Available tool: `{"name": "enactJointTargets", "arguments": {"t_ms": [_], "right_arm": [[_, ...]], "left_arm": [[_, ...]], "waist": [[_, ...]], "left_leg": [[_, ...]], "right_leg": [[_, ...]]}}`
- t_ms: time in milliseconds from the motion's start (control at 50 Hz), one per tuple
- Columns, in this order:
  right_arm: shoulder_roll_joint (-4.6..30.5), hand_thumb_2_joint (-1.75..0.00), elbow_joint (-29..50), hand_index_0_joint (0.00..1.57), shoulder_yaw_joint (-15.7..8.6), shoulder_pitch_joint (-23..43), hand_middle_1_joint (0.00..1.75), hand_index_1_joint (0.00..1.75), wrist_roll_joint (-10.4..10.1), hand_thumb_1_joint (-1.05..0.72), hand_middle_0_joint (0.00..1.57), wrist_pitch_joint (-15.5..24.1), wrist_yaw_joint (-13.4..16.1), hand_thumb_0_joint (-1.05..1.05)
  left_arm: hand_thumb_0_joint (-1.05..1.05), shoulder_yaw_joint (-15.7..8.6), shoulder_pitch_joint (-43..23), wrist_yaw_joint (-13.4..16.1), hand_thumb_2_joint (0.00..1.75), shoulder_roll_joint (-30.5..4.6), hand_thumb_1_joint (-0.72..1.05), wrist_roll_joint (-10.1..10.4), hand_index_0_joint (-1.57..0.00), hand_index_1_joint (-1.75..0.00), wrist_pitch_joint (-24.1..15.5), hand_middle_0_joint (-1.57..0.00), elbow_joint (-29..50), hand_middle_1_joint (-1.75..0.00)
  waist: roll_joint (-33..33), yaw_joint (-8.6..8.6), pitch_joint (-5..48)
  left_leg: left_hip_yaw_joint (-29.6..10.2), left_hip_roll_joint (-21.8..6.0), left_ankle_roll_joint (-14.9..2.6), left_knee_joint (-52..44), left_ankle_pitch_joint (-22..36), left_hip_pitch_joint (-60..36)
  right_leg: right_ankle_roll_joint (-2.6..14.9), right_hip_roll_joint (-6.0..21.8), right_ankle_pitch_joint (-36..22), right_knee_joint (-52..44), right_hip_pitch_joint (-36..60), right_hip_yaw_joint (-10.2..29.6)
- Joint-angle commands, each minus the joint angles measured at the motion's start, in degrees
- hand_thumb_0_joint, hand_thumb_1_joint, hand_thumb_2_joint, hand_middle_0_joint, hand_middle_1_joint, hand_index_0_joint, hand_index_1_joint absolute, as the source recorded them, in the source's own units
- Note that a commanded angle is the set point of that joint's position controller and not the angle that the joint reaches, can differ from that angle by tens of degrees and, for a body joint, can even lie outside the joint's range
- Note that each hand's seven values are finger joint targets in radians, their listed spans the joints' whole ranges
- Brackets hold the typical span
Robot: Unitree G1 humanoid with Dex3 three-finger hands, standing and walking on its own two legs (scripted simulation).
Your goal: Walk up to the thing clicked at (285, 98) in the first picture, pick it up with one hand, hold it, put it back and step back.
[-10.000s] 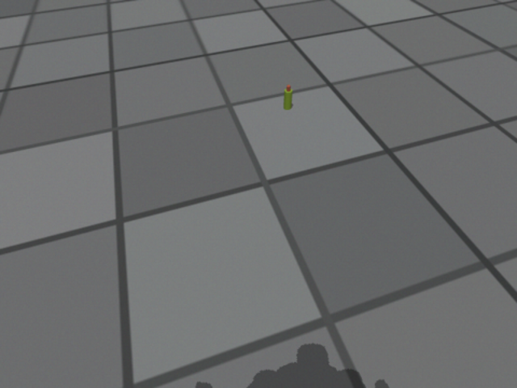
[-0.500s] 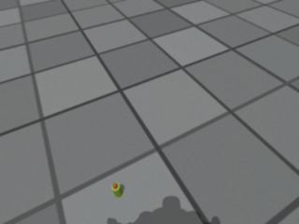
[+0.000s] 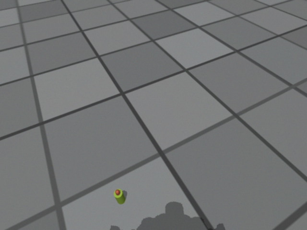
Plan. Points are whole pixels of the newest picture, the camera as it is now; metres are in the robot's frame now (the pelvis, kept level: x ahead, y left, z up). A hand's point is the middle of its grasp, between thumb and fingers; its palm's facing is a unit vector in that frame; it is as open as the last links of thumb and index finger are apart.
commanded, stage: stand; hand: left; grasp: from the side
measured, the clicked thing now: (119, 195) +0.43 +0.24 -0.70
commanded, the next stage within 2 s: go down in 0.86 s
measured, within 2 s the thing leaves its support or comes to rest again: neither
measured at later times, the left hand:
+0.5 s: hand out of the picture +0.08 +0.26 -0.16, palm faces -0.02 -0.94 -0.34, open 7.4 cm
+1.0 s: hand out of the picture +0.08 +0.26 -0.16, palm faces +0.00 -0.94 -0.34, open 7.5 cm
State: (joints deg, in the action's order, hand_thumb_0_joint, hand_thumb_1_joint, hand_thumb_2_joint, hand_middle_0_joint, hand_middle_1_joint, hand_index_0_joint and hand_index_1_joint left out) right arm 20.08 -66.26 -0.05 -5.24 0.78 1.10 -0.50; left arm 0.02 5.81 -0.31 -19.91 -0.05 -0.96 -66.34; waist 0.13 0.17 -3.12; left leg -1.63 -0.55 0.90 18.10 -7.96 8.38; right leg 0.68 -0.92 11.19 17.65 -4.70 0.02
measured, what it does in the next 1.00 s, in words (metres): stands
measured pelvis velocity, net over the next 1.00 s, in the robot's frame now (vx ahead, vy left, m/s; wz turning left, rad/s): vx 0.01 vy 0.01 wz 0.00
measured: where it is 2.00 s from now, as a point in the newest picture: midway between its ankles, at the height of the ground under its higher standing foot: outside the picture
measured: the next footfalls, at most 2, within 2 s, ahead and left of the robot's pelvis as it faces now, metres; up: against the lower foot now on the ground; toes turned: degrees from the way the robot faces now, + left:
none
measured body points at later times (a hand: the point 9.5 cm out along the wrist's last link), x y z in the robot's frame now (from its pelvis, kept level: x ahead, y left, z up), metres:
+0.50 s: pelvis +0.01 +0.00 +0.00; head +0.02 +0.00 +0.45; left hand +0.08 +0.30 -0.13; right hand +0.09 -0.30 -0.13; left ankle +0.02 +0.13 -0.75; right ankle -0.02 -0.11 -0.75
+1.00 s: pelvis +0.01 +0.01 +0.00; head +0.02 +0.01 +0.45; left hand +0.08 +0.31 -0.13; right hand +0.09 -0.29 -0.13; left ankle +0.02 +0.13 -0.75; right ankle -0.02 -0.11 -0.75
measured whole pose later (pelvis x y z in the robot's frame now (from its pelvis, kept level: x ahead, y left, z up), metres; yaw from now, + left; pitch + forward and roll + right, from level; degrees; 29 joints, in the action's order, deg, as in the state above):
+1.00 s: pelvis +0.01 +0.01 +0.00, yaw +0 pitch -1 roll +0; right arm 19.9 -63.0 0.4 -6.2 -0.1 0.6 0.1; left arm -0.3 6.9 0.2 -20.0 0.4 -0.6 -64.0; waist 0.1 0.2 -2.4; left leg -1.6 0.1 0.3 18.8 -9.1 8.7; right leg 0.2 -0.3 12.1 17.8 -4.7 0.0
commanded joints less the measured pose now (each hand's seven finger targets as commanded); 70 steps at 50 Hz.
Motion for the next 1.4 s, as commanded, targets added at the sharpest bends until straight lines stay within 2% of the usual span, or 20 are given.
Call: {"name": "enactJointTargets", "arguments": {"t_ms": [0,40,120,480,720,920,940,960,980,1000,1020,1040,1060,1100,1140,1180,1220,1240,1260,1380], "right_arm": [[12.03,-0.9,3.65,0.2,-1.68,2.71,0.3,0.3,-0.4,-0.9,0.2,1.12,0.98,0.0],[12.26,-0.9,3.71,0.2,-1.72,2.9,0.3,0.3,-0.37,-0.9,0.2,1.08,1.0,0.0],[12.04,-0.9,3.72,0.2,-1.62,2.75,0.3,0.3,-0.38,-0.9,0.2,0.96,0.95,0.0],[12.1,-0.9,4.17,0.2,-1.68,2.29,0.3,0.3,-0.37,-0.9,0.2,0.85,1.03,0.0],[11.97,-0.9,4.59,0.2,-1.57,2.49,0.3,0.3,-0.42,-0.9,0.2,0.86,1.19,0.0],[12.12,-0.9,4.48,0.2,-1.57,2.25,0.3,0.3,-0.43,-0.9,0.2,0.86,1.14,0.0],[12.26,-0.92,4.44,0.2,-1.61,2.39,0.3,0.3,-0.45,-0.95,0.21,0.87,1.13,0.0],[3.7,-0.92,21.16,0.2,0.16,0.76,0.3,0.3,-4.13,-0.98,0.2,3.81,2.36,0.0],[4.66,-0.93,18.13,0.2,0.37,-2.33,0.3,0.3,-4.12,-1.01,0.2,3.74,2.78,0.0],[6.3,-0.93,16.94,0.2,-0.47,-4.37,0.3,0.3,-3.85,-1.02,0.2,3.13,3.05,0.0],[6.22,-0.93,18.57,0.2,-1.05,-5.11,0.3,0.3,-3.88,-1.0,0.2,2.41,2.92,0.0],[6.12,-0.93,19.95,0.2,-1.86,-5.96,0.3,0.3,-3.36,-1.01,0.2,2.43,3.15,0.0],[6.15,-0.92,21.07,0.2,-2.84,-7.36,0.3,0.3,-3.16,-0.98,0.2,2.73,3.61,0.0],[5.96,-0.91,22.94,0.2,-3.92,-8.95,0.3,0.3,-2.09,-0.95,0.2,2.93,3.17,0.0],[5.34,-0.91,25.77,0.2,-4.55,-9.07,0.3,0.3,-1.83,-0.93,0.2,2.84,2.59,0.0],[4.68,-0.9,29.07,0.2,-4.42,-8.17,0.3,0.3,-1.99,-0.91,0.2,2.9,2.47,0.0],[4.62,-0.9,31.05,0.2,-4.06,-6.84,0.3,0.3,-2.26,-0.91,0.2,2.99,2.28,0.0],[4.72,-0.9,32.48,0.2,-4.2,-6.2,0.3,0.3,-2.43,-0.91,0.2,3.11,2.13,0.0],[4.57,-0.9,33.35,0.2,-4.28,-5.86,0.3,0.3,-2.5,-0.9,0.2,3.3,2.14,0.0],[4.06,-0.89,37.73,0.2,-4.72,-7.78,0.3,0.3,-2.66,-0.86,0.2,5.44,2.71,0.0]], "left_arm": [[0.0,-2.39,-2.54,0.68,0.9,-12.29,0.9,-0.18,-0.2,-0.3,-1.17,-0.2,3.59,-0.3],[0.0,-2.35,-2.25,0.7,0.9,-12.15,0.9,-0.17,-0.2,-0.3,-1.15,-0.2,3.77,-0.3],[0.0,-2.3,-2.29,0.68,0.9,-12.34,0.9,-0.26,-0.2,-0.3,-0.97,-0.2,3.61,-0.3],[0.0,-2.47,-2.27,0.94,0.9,-12.51,0.9,-0.23,-0.2,-0.3,-1.27,-0.2,4.28,-0.3],[0.0,-2.54,-1.49,0.89,0.9,-12.46,0.9,-0.35,-0.2,-0.3,-0.91,-0.2,4.22,-0.3],[0.0,-2.5,-1.44,0.87,0.9,-12.27,0.9,-0.35,-0.2,-0.3,-0.84,-0.2,4.3,-0.3],[0.0,-2.49,-1.27,0.82,0.82,-12.24,0.82,-0.38,-0.19,-0.22,-0.76,-0.2,4.2,-0.22],[0.0,-2.55,-21.37,1.68,0.74,-3.78,0.74,2.77,-0.11,-0.14,-6.56,-0.12,24.31,-0.14],[0.0,-3.28,-27.71,1.84,0.66,-5.33,0.66,2.68,-0.03,-0.06,-6.3,-0.04,21.73,-0.06],[0.0,-6.71,-17.7,2.24,0.58,-9.51,0.58,1.77,-0.01,-0.04,-3.96,-0.02,11.47,-0.04],[0.0,-8.3,-12.49,1.48,0.5,-10.27,0.5,1.48,-0.01,-0.05,-2.87,-0.01,7.0,-0.05],[0.0,-8.32,-14.31,0.89,0.42,-11.41,0.42,0.48,-0.01,-0.07,-2.78,0.0,9.35,-0.07],[0.0,-10.97,-16.46,0.78,0.34,-15.32,0.34,-0.32,-0.01,-0.06,-3.4,-0.01,14.0,-0.06],[0.0,-12.13,-8.88,-0.52,0.22,-13.4,0.18,-2.5,-0.01,-0.08,-1.64,-0.01,7.79,-0.08],[0.0,-15.14,-2.6,-0.92,0.21,-13.75,0.1,-3.52,-0.01,-0.08,-0.17,-0.01,9.4,-0.07],[0.0,-15.08,-4.69,-0.68,0.2,-13.02,-0.02,-3.55,-0.02,-0.1,1.51,-0.03,14.95,-0.1],[0.0,-14.19,-3.07,-0.95,0.18,-10.32,-0.08,-3.49,-0.03,-0.1,4.23,-0.03,13.08,-0.1],[0.0,-15.28,-3.56,-1.0,0.18,-11.68,-0.16,-3.55,-0.03,-0.11,4.93,-0.03,15.17,-0.11],[0.0,-16.06,-4.51,-1.12,0.15,-13.32,-0.22,-3.43,-0.03,-0.1,5.2,-0.03,17.92,-0.09],[0.0,-18.12,0.13,-2.67,0.09,-12.68,-0.42,-2.08,-0.05,-0.1,6.58,-0.05,29.47,-0.1]], "waist": [[0.44,-0.29,5.46],[0.34,-0.06,5.75],[0.05,-0.29,3.81],[-0.67,-0.37,5.86],[0.02,-0.12,5.39],[0.87,-0.23,4.25],[0.97,-0.18,3.57],[2.38,-7.2,0.64],[0.89,-5.55,2.72],[-1.48,-4.68,2.18],[-2.87,-2.59,2.35],[-3.08,-2.33,6.14],[-0.94,-1.4,12.23],[-1.07,-1.65,15.71],[1.49,1.58,19.9],[4.1,1.7,21.02],[2.62,0.48,14.93],[1.97,0.74,14.17],[2.13,0.81,15.0],[2.28,-0.78,18.66]], "left_leg": [[-5.3,-7.13,-2.1,-1.9,8.65,-2.93],[-5.28,-7.18,-2.0,-1.67,9.89,-3.35],[-5.38,-6.79,-1.78,-2.5,4.87,-2.71],[-4.93,-6.96,-2.17,-0.99,11.23,-3.85],[-5.18,-7.08,-2.07,-1.36,11.78,-4.24],[-5.47,-6.7,-2.06,-2.35,7.7,-3.14],[-5.47,-6.67,-2.14,-2.61,6.61,-3.09],[3.04,0.87,-1.45,1.38,-2.55,3.15],[2.97,1.1,-1.51,2.94,-4.24,2.91],[2.66,1.31,-1.82,4.16,-4.94,5.21],[2.81,0.9,-1.94,6.77,-3.6,7.91],[2.49,0.94,-2.04,8.5,-1.81,8.15],[2.46,1.04,-1.93,10.44,0.7,7.08],[1.86,1.23,-1.82,15.08,3.45,10.37],[2.13,1.97,-1.57,17.3,5.5,12.29],[2.11,1.78,-1.4,17.75,5.72,12.08],[1.57,1.15,-1.12,19.52,2.3,17.34],[1.35,0.99,-1.23,20.53,0.66,19.19],[1.34,1.02,-1.28,21.81,-0.95,20.72],[0.89,0.41,-1.65,27.71,-4.23,24.25]], "right_leg": [[0.5,8.12,-7.89,-2.88,-0.42,5.88],[0.47,8.14,-8.84,-2.79,-0.34,5.65],[0.51,7.95,-4.24,-3.71,-2.24,5.83],[0.43,8.52,-11.58,-3.05,0.68,5.55],[0.61,8.4,-10.42,-2.86,0.67,5.15],[0.48,8.23,-6.63,-3.74,-0.2,5.35],[0.49,8.23,-6.14,-3.79,-0.74,5.49],[0.05,0.7,-2.77,0.83,-14.54,0.12],[0.0,0.76,-1.37,1.78,-12.59,-0.31],[0.3,0.36,0.29,2.7,-13.37,-0.9],[0.23,0.1,0.5,4.97,-13.45,-1.4],[0.33,0.18,-0.86,7.02,-14.07,-1.17],[0.14,0.53,-3.88,9.16,-13.45,-0.49],[0.33,0.34,-6.52,13.71,-15.6,-0.44],[0.73,0.34,-7.71,16.26,-13.51,-0.21],[0.92,-0.02,-6.35,17.1,-14.78,-0.33],[1.06,-0.53,-2.54,18.61,-19.95,-0.96],[1.16,-0.56,-0.75,19.46,-21.35,-1.04],[1.07,-0.47,0.81,20.46,-22.6,-0.86],[0.77,-0.75,3.92,27.29,-29.32,-1.19]]}}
